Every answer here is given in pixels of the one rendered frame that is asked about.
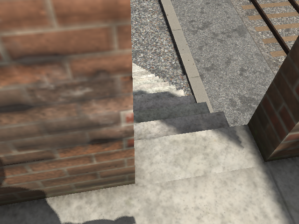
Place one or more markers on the stairs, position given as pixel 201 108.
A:
pixel 162 110

